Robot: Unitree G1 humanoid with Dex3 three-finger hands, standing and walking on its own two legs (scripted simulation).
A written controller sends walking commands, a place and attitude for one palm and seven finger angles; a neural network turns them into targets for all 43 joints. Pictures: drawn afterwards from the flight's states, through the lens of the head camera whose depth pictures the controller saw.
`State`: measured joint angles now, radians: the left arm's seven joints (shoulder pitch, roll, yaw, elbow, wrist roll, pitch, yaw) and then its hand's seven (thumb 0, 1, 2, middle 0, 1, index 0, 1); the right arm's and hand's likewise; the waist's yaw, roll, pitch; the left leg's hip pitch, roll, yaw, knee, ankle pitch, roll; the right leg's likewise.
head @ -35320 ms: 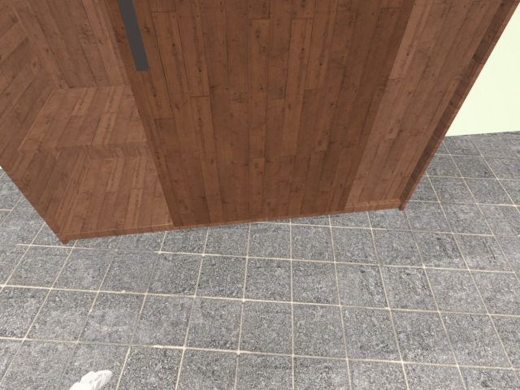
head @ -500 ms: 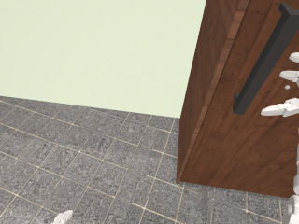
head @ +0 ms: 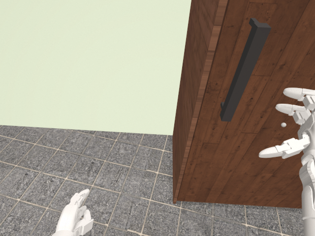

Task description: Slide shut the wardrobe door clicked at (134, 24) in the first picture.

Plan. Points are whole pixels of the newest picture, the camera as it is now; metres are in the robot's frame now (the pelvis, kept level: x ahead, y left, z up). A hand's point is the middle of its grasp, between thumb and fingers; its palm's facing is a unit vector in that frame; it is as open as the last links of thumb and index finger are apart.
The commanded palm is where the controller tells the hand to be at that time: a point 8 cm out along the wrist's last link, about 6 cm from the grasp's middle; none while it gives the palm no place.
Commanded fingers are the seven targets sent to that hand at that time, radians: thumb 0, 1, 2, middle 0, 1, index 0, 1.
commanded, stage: slip the hand off the handle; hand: right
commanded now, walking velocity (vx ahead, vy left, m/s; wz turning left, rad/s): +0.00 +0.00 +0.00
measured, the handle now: (237, 75) +0.47 -0.20 +0.21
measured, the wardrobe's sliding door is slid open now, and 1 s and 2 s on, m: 0.00 0.00 0.00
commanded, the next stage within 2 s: draw the hand back to the body in 0.10 s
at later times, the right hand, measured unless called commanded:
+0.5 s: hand (286, 133) +0.28 -0.25 +0.19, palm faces +0.11 +0.99 -0.05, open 14.7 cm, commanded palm +0.24 -0.30 +0.19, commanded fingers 0.00 0.55 -0.20 0.25 1.15 0.25 1.15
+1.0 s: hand (295, 161) +0.23 -0.26 +0.16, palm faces +0.46 +0.84 -0.28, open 13.0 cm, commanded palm +0.19 -0.29 +0.18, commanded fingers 0.00 -0.17 -0.55 0.22 0.73 0.22 0.73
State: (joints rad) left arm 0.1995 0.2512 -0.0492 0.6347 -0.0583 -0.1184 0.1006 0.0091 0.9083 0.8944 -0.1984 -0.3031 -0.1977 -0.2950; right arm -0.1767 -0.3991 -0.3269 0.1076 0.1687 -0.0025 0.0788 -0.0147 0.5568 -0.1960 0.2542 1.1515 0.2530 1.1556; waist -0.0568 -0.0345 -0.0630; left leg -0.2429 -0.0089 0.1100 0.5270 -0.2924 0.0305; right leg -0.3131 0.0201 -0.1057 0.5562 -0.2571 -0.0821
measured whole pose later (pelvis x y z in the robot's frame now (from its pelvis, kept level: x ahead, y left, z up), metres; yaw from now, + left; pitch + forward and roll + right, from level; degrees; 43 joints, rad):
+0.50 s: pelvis +0.00 +0.01 +0.01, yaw +0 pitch -3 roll +1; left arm 0.21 0.26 -0.09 0.63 -0.10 -0.16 0.11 0.01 0.91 0.89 -0.20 -0.30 -0.20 -0.30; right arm -0.10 -0.48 -0.42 0.09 0.36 0.26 0.32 -0.02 0.55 -0.20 0.25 1.15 0.25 1.15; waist -0.03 -0.06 -0.06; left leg -0.14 -0.03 0.11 0.46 -0.26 0.05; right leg -0.21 0.01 -0.10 0.50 -0.23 -0.06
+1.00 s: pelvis +0.01 +0.01 +0.01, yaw +0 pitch -3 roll +1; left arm 0.21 0.25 -0.05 0.66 -0.02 -0.16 0.05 0.01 0.91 0.89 -0.20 -0.30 -0.20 -0.30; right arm 0.26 -0.35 -0.33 -0.23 0.13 -0.04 -0.08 -0.01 0.17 -0.38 0.24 0.92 0.24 0.93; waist -0.08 -0.05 0.00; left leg -0.11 -0.03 0.11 0.41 -0.26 0.04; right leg -0.18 0.01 -0.10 0.46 -0.23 -0.07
